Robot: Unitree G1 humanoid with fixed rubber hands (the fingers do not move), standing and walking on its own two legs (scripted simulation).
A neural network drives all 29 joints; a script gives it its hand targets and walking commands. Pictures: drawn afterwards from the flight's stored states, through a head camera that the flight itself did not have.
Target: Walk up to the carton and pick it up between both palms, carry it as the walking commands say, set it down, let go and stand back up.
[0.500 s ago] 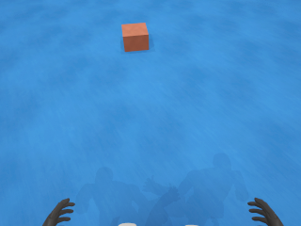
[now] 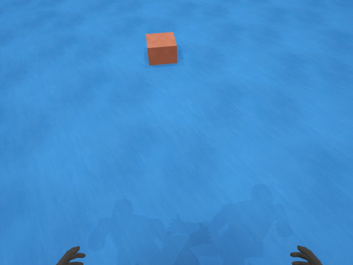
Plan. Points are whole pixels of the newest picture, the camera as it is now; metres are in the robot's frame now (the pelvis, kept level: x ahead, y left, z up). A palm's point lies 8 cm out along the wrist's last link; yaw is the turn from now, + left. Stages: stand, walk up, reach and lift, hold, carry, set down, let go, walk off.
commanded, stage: stand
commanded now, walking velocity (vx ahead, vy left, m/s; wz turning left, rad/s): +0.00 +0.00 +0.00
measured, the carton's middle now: (161, 48) +2.15 +0.25 -0.67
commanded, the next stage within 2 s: walk up in 0.98 s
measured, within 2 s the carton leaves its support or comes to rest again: neither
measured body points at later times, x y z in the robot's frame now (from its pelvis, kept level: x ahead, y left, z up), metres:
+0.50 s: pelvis +0.00 +0.00 +0.01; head +0.01 +0.00 +0.46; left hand +0.09 +0.31 -0.11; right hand +0.11 -0.30 -0.11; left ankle +0.02 +0.12 -0.73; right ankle +0.01 -0.12 -0.73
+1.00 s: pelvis +0.01 +0.00 +0.01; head +0.02 +0.01 +0.46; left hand +0.09 +0.31 -0.11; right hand +0.11 -0.30 -0.11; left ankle +0.02 +0.12 -0.73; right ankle +0.01 -0.12 -0.73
